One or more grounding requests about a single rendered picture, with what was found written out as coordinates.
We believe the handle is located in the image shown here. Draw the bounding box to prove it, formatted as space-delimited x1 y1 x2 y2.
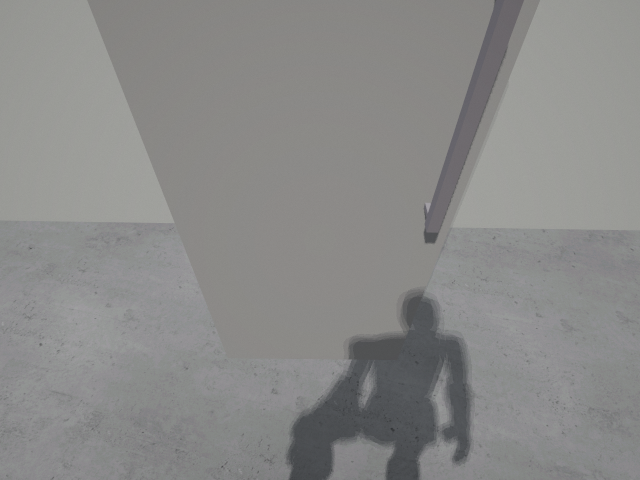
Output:
424 0 524 233

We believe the fridge door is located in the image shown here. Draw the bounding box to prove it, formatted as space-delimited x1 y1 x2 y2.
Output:
87 0 540 360

